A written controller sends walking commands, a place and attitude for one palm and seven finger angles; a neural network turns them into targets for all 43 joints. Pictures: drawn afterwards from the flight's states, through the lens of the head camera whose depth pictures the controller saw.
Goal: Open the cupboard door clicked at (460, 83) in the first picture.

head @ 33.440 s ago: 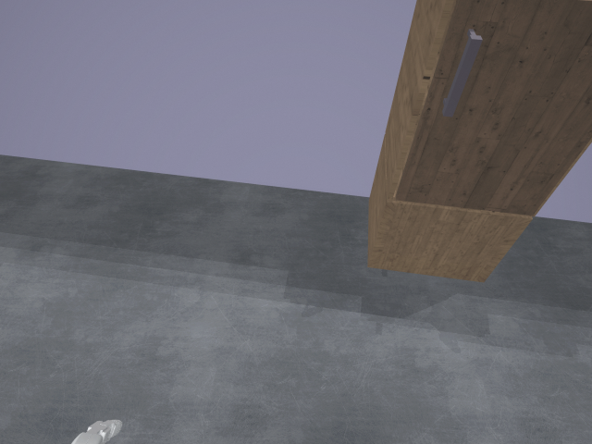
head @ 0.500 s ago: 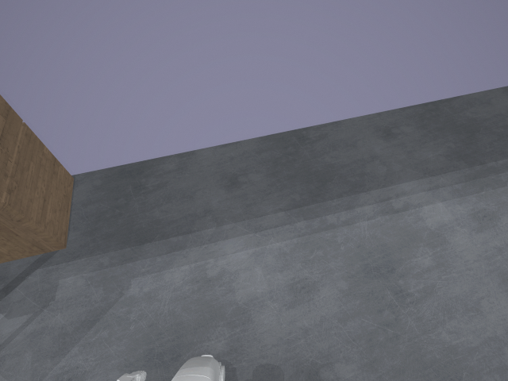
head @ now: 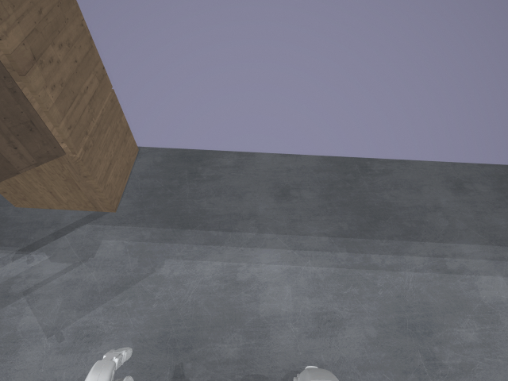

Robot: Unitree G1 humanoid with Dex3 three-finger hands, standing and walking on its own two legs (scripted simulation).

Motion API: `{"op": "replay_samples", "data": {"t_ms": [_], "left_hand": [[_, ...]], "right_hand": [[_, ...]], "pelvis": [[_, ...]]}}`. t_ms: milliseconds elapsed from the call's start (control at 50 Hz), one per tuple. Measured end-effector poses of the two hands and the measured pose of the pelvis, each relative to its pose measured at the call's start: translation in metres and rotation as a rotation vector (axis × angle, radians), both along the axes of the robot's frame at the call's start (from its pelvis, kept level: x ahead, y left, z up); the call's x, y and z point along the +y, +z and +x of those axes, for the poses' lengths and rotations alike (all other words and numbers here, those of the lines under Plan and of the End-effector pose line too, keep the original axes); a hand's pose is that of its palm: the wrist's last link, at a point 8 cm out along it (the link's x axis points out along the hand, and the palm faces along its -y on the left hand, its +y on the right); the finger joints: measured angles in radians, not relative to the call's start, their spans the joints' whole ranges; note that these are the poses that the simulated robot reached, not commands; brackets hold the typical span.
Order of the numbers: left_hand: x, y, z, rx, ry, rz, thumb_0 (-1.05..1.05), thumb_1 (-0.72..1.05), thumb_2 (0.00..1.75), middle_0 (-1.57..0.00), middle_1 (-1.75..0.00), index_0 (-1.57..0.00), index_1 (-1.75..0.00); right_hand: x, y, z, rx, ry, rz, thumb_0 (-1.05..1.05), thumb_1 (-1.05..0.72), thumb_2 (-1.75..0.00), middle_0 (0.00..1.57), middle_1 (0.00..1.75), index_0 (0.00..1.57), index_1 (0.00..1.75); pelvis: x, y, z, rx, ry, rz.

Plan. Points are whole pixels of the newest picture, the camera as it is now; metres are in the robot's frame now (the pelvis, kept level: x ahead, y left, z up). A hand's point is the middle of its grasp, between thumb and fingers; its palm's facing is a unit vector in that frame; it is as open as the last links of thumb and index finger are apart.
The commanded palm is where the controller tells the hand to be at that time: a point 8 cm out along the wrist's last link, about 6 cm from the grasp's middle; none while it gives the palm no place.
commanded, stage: turn to face it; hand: left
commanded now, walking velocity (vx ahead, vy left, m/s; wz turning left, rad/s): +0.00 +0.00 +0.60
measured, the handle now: out of the picture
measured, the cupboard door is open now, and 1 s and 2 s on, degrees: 39 39 39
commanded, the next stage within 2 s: take the last steps up to it in 1.18 s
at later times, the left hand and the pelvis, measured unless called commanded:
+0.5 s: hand out of the picture -0.02 +0.16 -0.17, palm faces +0.35 -0.90 -0.25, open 7.3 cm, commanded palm none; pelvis +0.01 -0.03 +0.00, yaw +21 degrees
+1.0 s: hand out of the picture +0.02 +0.24 -0.16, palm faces +0.53 -0.82 -0.21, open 7.4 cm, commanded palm none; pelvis +0.03 +0.01 +0.01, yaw +33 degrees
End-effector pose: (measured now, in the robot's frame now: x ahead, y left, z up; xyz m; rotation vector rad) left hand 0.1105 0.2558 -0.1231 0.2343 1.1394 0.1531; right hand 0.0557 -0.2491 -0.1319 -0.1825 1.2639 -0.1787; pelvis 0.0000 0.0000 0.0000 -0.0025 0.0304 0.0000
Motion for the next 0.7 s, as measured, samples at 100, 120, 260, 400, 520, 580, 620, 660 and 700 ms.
{"op": "replay_samples", "data": {"t_ms": [100, 120, 260, 400, 520, 580, 620, 660, 700], "left_hand": [[-0.024, 0.005, 0.002, -0.054, 0.028, 0.032, 0.01, 0.9, 0.9, -0.2, -0.3, -0.2, -0.3], [-0.029, 0.007, -0.002, -0.056, 0.035, 0.038, 0.01, 0.9, 0.9, -0.2, -0.3, -0.2, -0.3], [-0.053, 0.014, -0.049, 0.016, 0.152, 0.021, 0.01, 0.9, 0.9, -0.2, -0.3, -0.2, -0.3], [-0.059, 0.004, -0.102, 0.078, 0.303, -0.014, 0.01, 0.92, 0.9, -0.2, -0.3, -0.2, -0.3], [-0.046, -0.016, -0.159, 0.156, 0.428, -0.05, 0.01, 0.91, 0.9, -0.2, -0.3, -0.2, -0.3], [-0.033, -0.033, -0.185, 0.194, 0.483, -0.076, 0.01, 0.91, 0.9, -0.2, -0.3, -0.2, -0.3], [-0.023, -0.041, -0.196, 0.224, 0.515, -0.085, 0.01, 0.91, 0.9, -0.2, -0.3, -0.2, -0.3], [-0.014, -0.039, -0.198, 0.232, 0.536, -0.084, 0.01, 0.91, 0.9, -0.2, -0.3, -0.2, -0.3], [-0.004, -0.034, -0.192, 0.207, 0.552, -0.084, 0.01, 0.91, 0.9, -0.2, -0.3, -0.2, -0.3]], "right_hand": [[-0.024, -0.024, 0.002, 0.036, 0.014, 0.038, 0.0, -0.9, -0.9, 0.2, 0.3, 0.2, 0.3], [-0.028, -0.027, 0.005, 0.043, 0.019, 0.042, 0.0, -0.9, -0.9, 0.2, 0.3, 0.2, 0.3], [-0.046, -0.015, 0.037, 0.068, 0.108, 0.048, 0.0, -0.91, -0.9, 0.19, 0.3, 0.2, 0.3], [-0.035, -0.006, 0.083, 0.069, 0.247, 0.017, 0.0, -0.91, -0.9, 0.19, 0.3, 0.19, 0.3], [0.011, 0.0, 0.139, -0.013, 0.398, -0.003, 0.0, -0.91, -0.9, 0.19, 0.3, 0.19, 0.3], [0.043, 0.002, 0.165, -0.09, 0.468, -0.013, 0.0, -0.91, -0.9, 0.19, 0.3, 0.19, 0.3], [0.06, 0.006, 0.174, -0.131, 0.502, -0.017, 0.0, -0.91, -0.9, 0.19, 0.3, 0.19, 0.3], [0.072, 0.012, 0.176, -0.144, 0.526, -0.025, 0.0, -0.91, -0.9, 0.19, 0.3, 0.2, 0.3], [0.08, 0.017, 0.174, -0.139, 0.541, -0.035, 0.0, -0.91, -0.9, 0.19, 0.3, 0.2, 0.3]], "pelvis": [[-0.026, -0.01, 0.004, -0.002, 0.061, 0.014], [-0.029, -0.011, 0.004, -0.007, 0.078, 0.012], [-0.046, 0.004, 0.01, -0.01, 0.184, 0.048], [-0.047, 0.005, 0.014, -0.006, 0.291, 0.044], [-0.03, -0.003, 0.013, -0.008, 0.373, 0.024], [-0.014, -0.014, 0.012, -0.006, 0.409, 0.007], [-0.006, -0.017, 0.01, -0.004, 0.429, 0.007], [0.0, -0.014, 0.01, -0.005, 0.445, -0.004], [0.007, -0.008, 0.011, -0.003, 0.465, -0.018]]}}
